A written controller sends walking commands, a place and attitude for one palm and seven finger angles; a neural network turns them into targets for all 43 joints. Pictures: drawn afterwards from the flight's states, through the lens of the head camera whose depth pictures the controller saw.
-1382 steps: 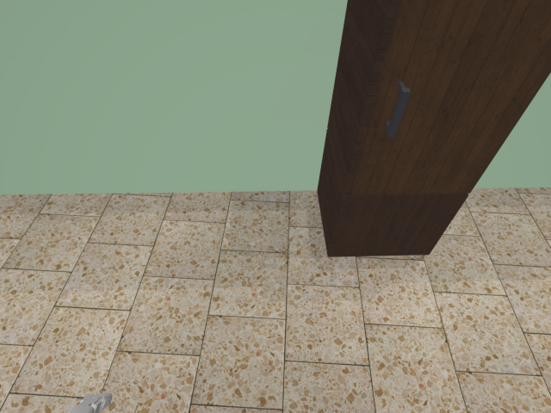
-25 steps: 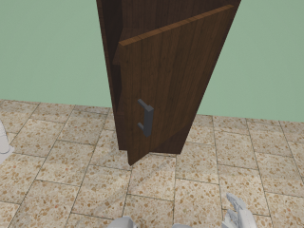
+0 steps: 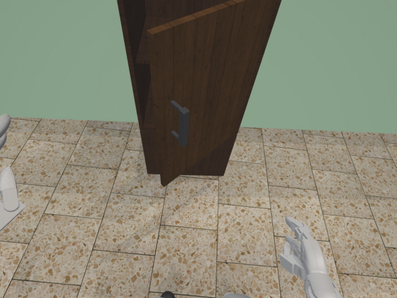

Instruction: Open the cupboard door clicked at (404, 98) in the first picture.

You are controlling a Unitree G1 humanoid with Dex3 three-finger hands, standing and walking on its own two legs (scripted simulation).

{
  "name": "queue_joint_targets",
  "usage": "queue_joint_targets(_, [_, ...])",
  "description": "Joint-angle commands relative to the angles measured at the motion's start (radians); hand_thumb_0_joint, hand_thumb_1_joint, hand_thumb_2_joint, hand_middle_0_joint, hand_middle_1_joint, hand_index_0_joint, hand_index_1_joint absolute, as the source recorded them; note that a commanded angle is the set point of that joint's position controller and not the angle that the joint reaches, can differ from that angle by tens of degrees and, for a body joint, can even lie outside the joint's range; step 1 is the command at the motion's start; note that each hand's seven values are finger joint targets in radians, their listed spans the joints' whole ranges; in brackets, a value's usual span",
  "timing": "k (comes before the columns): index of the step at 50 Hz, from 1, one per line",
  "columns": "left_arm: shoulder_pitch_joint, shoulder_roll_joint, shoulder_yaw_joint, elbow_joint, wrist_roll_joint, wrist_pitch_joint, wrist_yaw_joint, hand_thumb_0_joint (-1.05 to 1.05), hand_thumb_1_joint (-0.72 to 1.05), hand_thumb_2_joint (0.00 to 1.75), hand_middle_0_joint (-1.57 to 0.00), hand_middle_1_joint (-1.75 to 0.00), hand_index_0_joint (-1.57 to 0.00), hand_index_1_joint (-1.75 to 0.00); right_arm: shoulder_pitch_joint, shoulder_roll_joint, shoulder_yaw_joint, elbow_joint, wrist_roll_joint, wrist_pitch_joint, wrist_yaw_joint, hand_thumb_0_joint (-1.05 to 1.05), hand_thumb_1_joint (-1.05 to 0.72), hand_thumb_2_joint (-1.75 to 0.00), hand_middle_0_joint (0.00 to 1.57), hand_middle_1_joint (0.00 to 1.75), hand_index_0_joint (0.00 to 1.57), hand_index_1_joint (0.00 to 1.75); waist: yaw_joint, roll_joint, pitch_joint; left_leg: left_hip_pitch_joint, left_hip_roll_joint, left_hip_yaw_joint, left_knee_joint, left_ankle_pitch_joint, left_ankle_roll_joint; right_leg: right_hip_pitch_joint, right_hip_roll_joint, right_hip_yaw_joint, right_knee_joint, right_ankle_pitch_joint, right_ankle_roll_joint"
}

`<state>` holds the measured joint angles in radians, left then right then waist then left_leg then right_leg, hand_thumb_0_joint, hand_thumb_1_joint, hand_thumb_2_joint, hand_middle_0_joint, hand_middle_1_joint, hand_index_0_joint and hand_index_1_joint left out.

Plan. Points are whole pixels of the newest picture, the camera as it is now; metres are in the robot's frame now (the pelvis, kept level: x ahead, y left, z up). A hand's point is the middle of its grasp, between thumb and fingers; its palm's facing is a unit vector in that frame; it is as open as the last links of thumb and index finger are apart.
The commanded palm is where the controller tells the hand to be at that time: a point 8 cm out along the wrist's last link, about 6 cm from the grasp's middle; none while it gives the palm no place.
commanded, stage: stop stepping back and stand still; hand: left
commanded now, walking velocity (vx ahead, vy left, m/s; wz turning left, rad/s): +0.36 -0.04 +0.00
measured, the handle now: (178, 124) +0.52 +0.09 -0.01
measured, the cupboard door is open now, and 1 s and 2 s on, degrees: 43 43 43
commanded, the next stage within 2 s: let the arm hang, fingers relaxed in 0.66 s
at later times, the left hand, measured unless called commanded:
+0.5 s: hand out of the picture +0.11 +0.25 +0.15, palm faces +0.50 -0.75 -0.42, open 7.4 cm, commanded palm +0.04 +0.28 +0.17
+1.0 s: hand out of the picture +0.02 +0.18 -0.15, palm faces +0.10 -0.96 -0.27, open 7.4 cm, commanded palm none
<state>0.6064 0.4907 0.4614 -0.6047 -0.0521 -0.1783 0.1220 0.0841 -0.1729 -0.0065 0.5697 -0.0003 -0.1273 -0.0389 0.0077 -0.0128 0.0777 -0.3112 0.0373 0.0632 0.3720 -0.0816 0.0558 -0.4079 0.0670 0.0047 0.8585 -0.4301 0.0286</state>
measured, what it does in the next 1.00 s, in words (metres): steps on the spot: right foot, then left foot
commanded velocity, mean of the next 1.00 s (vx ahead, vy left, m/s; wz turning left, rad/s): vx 0.14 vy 0.03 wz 0.00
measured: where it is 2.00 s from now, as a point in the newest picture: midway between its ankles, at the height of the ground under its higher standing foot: outside the picture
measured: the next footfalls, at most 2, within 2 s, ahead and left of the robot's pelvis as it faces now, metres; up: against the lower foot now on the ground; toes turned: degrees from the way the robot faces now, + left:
right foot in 0.18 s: -0.05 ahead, -0.11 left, +0.00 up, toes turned -2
left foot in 0.46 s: -0.07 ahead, +0.11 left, +0.00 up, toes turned +8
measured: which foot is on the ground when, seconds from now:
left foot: down 0.00-0.18, up 0.20-0.44, down 0.46-0.68, up 0.70-0.90, down 0.92-1.00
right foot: up 0.00-0.16, down 0.18-1.00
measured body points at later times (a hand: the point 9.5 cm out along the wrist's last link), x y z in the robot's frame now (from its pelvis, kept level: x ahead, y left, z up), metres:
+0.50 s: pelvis -0.09 -0.03 -0.01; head -0.10 -0.02 +0.43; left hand +0.07 +0.29 +0.17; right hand +0.04 -0.29 -0.10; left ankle -0.11 +0.10 -0.75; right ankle -0.12 -0.11 -0.75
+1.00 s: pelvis -0.09 -0.03 -0.03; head -0.07 -0.04 +0.42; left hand +0.01 +0.23 -0.13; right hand +0.03 -0.25 -0.17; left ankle -0.09 +0.10 -0.75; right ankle -0.09 -0.10 -0.75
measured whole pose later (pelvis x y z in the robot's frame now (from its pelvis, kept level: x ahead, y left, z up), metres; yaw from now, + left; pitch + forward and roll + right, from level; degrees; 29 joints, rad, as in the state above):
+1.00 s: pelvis -0.09 -0.03 -0.03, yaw +5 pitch +0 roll +1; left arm 0.27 0.19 0.04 0.61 0.03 0.06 0.01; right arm 0.20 -0.22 0.01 0.83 -0.04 0.01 0.01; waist -0.02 0.02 0.03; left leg -0.33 0.03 0.07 0.66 -0.33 0.00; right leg -0.31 -0.02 -0.12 0.69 -0.38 -0.05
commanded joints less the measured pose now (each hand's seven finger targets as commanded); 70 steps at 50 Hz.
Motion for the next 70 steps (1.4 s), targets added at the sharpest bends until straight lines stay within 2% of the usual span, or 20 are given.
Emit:
queue_joint_targets(1, [0.059, 0.089, 0.103, -0.147, -0.015, -0.007, 0.037, 0.0, 0.9, 0.9, -0.2, -0.3, -0.2, -0.3, 0.012, -0.156, -0.046, -0.127, 0.008, -0.041, -0.023, 0.0, -0.9, -0.9, 0.2, 0.3, 0.2, 0.3, -0.022, 0.152, -0.194, 0.021, 0.22, -0.174, -0.235, -0.304, 0.054, 0.138, -0.028, -0.044, -0.05, -0.012, 0.009])
queue_joint_targets(6, [-0.062, 0.105, 0.071, -0.152, 0.017, -0.005, 0.064, 0.0, 0.9, 0.9, -0.2, -0.3, -0.2, -0.3, 0.004, -0.154, -0.031, -0.119, -0.012, -0.043, -0.047, 0.0, -0.9, -0.9, 0.2, 0.3, 0.2, 0.3, -0.013, 0.257, -0.16, -0.16, 0.083, -0.08, -0.247, -0.625, -0.054, 0.429, 0.013, -0.149, -0.401, -0.06, -0.048])
queue_joint_targets(7, [-0.071, 0.122, 0.068, -0.163, 0.02, -0.005, 0.063, 0.0, 0.9, 0.9, -0.2, -0.3, -0.2, -0.3, 0.006, -0.14, -0.027, -0.117, -0.012, -0.038, -0.045, 0.0, -0.9, -0.9, 0.2, 0.3, 0.2, 0.3, -0.017, 0.14, -0.152, -0.095, 0.011, -0.02, -0.071, -0.517, -0.067, 0.346, -0.054, -0.078, -0.559, -0.052, -0.076])
queue_joint_targets(9, [-0.112, 0.183, 0.079, -0.243, 0.013, -0.015, 0.06, 0.0, 0.9, 0.9, -0.2, -0.3, -0.2, -0.3, -0.004, -0.136, -0.016, -0.101, -0.019, -0.028, -0.042, 0.0, -0.9, -0.9, 0.2, 0.3, 0.2, 0.3, 0.0, -0.143, -0.118, -0.036, -0.052, -0.062, 0.503, -0.26, -0.07, 0.009, -0.407, 0.394, -0.795, -0.155, -0.223])
queue_joint_targets(10, [-0.163, 0.222, 0.118, -0.269, 0.015, -0.032, 0.064, 0.0, 0.9, 0.9, -0.2, -0.3, -0.2, -0.3, 0.001, -0.156, -0.012, -0.078, -0.03, -0.029, -0.039, 0.0, -0.9, -0.9, 0.2, 0.3, 0.2, 0.3, -0.004, -0.113, -0.085, -0.16, -0.035, -0.086, 0.653, -0.23, -0.072, 0.002, -0.456, 0.403, -0.793, -0.041, -0.253])
queue_joint_targets(13, [-0.172, 0.122, 0.059, -0.11, 0.011, -0.038, 0.041, 0.0, 0.9, 0.9, -0.2, -0.3, -0.2, -0.3, 0.065, -0.16, -0.038, -0.056, -0.003, -0.03, -0.032, 0.0, -0.9, -0.9, 0.2, 0.3, 0.2, 0.3, -0.037, -0.09, -0.121, -0.224, -0.008, -0.068, 0.668, -0.169, -0.084, 0.09, -0.325, 0.247, -0.702, -0.131, -0.159])
queue_joint_targets(16, [-0.163, 0.104, 0.049, 0.011, 0.03, -0.064, 0.046, 0.0, 0.9, 0.9, -0.2, -0.3, -0.2, -0.3, 0.046, -0.139, -0.026, -0.046, -0.005, -0.042, -0.06, 0.0, -0.9, -0.9, 0.2, 0.3, 0.2, 0.3, -0.018, 0.002, -0.037, -0.164, 0.011, -0.02, 0.409, -0.236, -0.044, 0.088, -0.315, 0.202, -0.656, -0.057, -0.171])
queue_joint_targets(20, [-0.191, 0.086, 0.042, 0.071, 0.033, -0.07, 0.057, 0.0, 0.9, 0.9, -0.2, -0.3, -0.2, -0.3, 0.072, -0.141, -0.027, -0.044, -0.008, -0.063, -0.076, 0.0, -0.9, -0.9, 0.2, 0.3, 0.2, 0.3, -0.006, -0.112, -0.054, 0.017, -0.027, 0.059, 0.12, -0.267, -0.014, 0.129, -0.27, 0.185, -0.591, -0.062, -0.15])
queue_joint_targets(25, [-0.158, 0.109, 0.072, -0.096, 0.023, -0.098, 0.061, 0.0, 0.9, 0.9, -0.2, -0.3, -0.2, -0.3, 0.099, -0.184, -0.042, -0.083, 0.005, -0.076, -0.059, 0.0, -0.9, -0.9, 0.2, 0.3, 0.2, 0.3, -0.019, 0.166, -0.187, 0.302, 0.199, -0.268, 0.025, 0.159, 0.086, 0.012, -0.073, -0.009, -0.161, 0.208, -0.027])
queue_joint_targets(27, [-0.16, 0.124, 0.077, -0.144, 0.039, -0.098, 0.054, 0.0, 0.9, 0.9, -0.2, -0.3, -0.2, -0.3, 0.094, -0.16, -0.034, -0.056, -0.016, -0.089, -0.05, 0.0, -0.9, -0.9, 0.2, 0.3, 0.2, 0.3, -0.03, 0.247, -0.134, 0.253, 0.246, -0.292, -0.025, 0.159, 0.119, -0.04, -0.069, -0.062, -0.115, -0.032, -0.024])
queue_joint_targets(31, [-0.093, 0.117, 0.096, -0.129, 0.037, -0.086, 0.057, 0.0, 0.9, 0.9, -0.2, -0.3, -0.2, -0.3, 0.076, -0.169, -0.031, -0.063, -0.006, -0.102, -0.04, 0.0, -0.9, -0.9, 0.2, 0.3, 0.2, 0.3, -0.011, 0.192, -0.114, 0.075, 0.178, -0.108, 0.072, 0.084, 0.053, 0.195, -0.066, -0.089, -0.343, 0.134, -0.032])
queue_joint_targets(35, [-0.048, 0.133, 0.13, -0.038, 0.013, -0.093, 0.054, 0.0, 0.9, 0.9, -0.2, -0.3, -0.2, -0.3, 0.079, -0.139, -0.048, -0.073, 0.009, -0.068, -0.022, 0.0, -0.9, -0.9, 0.2, 0.3, 0.2, 0.3, -0.01, -0.173, -0.145, -0.214, -0.042, -0.014, 0.591, -0.404, -0.055, 0.336, -0.385, 0.432, -0.571, 0.417, -0.201])
queue_joint_targets(37, [-0.056, 0.122, 0.137, 0.006, 0.012, -0.105, 0.052, 0.0, 0.9, 0.9, -0.2, -0.3, -0.2, -0.3, 0.088, -0.137, -0.038, -0.057, 0.001, -0.056, -0.023, 0.0, -0.9, -0.9, 0.2, 0.3, 0.2, 0.3, -0.018, -0.089, -0.13, -0.231, -0.002, -0.082, 0.666, -0.37, -0.06, 0.309, -0.392, 0.34, -0.561, 0.497, -0.21])
queue_joint_targets(38, [-0.214, -0.062, -0.289, 0.672, 0.112, 0.085, -0.062, 0.0, 0.9, 0.9, -0.2, -0.3, -0.2, -0.3, -0.013, -0.208, -0.077, 0.136, -0.013, -0.077, 0.066, 0.0, -0.9, -0.9, 0.2, 0.3, 0.2, 0.3, -0.025, -0.046, -0.067, -0.314, 0.102, -0.097, 0.664, -0.46, -0.033, 0.23, -0.469, 0.157, -0.417, 0.637, -0.233])
queue_joint_targets(40, [-0.208, -0.142, -0.297, 0.679, 0.096, 0.17, -0.11, 0.0, 0.9, 0.9, -0.2, -0.3, -0.2, -0.3, 0.151, -0.108, -0.039, 0.108, 0.012, 0.067, 0.059, 0.0, -0.9, -0.9, 0.2, 0.3, 0.2, 0.3, -0.054, -0.083, -0.074, -0.101, 0.007, -0.035, 0.517, -0.387, -0.06, 0.073, -0.296, 0.036, -0.422, 0.574, -0.192])
queue_joint_targets(43, [-0.279, -0.17, -0.359, 0.833, 0.083, 0.184, -0.106, 0.0, 0.9, 0.9, -0.2, -0.3, -0.2, -0.3, 0.184, -0.098, -0.02, 0.115, -0.016, 0.114, 0.065, 0.0, -0.9, -0.9, 0.2, 0.3, 0.2, 0.3, -0.05, -0.162, -0.071, 0.021, -0.034, 0.018, 0.261, -0.226, -0.057, 0.054, -0.246, -0.021, -0.365, 0.397, -0.137])
queue_joint_targets(47, [-0.266, -0.18, -0.387, 1.053, 0.082, 0.176, -0.106, 0.0, 0.9, 0.9, -0.2, -0.3, -0.2, -0.3, 0.109, -0.237, -0.034, 0.133, -0.05, 0.108, 0.043, 0.0, -0.9, -0.9, 0.2, 0.3, 0.2, 0.3, 0.009, -0.033, -0.162, 0.02, 0.212, -0.272, 0.116, 0.232, 0.094, 0.152, -0.129, -0.036, -0.24, 0.177, -0.028])
queue_joint_targets(52, [-0.315, -0.123, -0.398, 1.321, 0.068, 0.154, -0.103, 0.0, 0.9, 0.9, -0.2, -0.3, -0.2, -0.3, 0.132, -0.14, -0.006, 0.261, -0.03, 0.115, 0.023, 0.0, -0.9, -0.9, 0.2, 0.3, 0.2, 0.3, -0.017, 0.069, -0.181, 0.112, 0.046, -0.061, 0.141, 0.115, -0.046, 0.258, -0.227, 0.074, -0.378, 0.613, -0.092])
queue_joint_targets(56, [-0.299, -0.163, -0.4, 1.453, 0.065, 0.157, -0.095, 0.0, 0.9, 0.9, -0.2, -0.3, -0.2, -0.3, 0.146, -0.117, -0.011, 0.336, -0.027, 0.122, 0.013, 0.0, -0.9, -0.9, 0.2, 0.3, 0.2, 0.3, -0.012, 0.194, -0.184, 0.151, 0.067, -0.07, 0.089, 0.1, -0.033, 0.286, -0.197, 0.03, -0.439, 0.487, -0.081])
queue_joint_targets(70, [-0.335, -0.164, -0.432, 1.693, 0.061, 0.161, -0.096, 0.0, 0.9, 0.9, -0.2, -0.3, -0.2, -0.3, 0.197, -0.131, -0.007, 0.515, -0.024, 0.129, 0.017, 0.0, -0.9, -0.9, 0.2, 0.3, 0.2, 0.3, -0.015, 0.002, -0.004, 0.122, 0.076, -0.095, -0.076, -0.154, -0.025, 0.197, -0.188, 0.023, -0.589, 0.138, -0.083])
